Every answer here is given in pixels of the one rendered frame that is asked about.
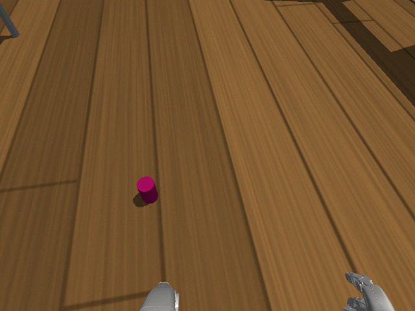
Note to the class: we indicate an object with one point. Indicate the can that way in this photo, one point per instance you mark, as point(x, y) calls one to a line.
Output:
point(147, 189)

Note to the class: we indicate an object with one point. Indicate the right robot hand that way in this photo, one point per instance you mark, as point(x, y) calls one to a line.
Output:
point(374, 297)

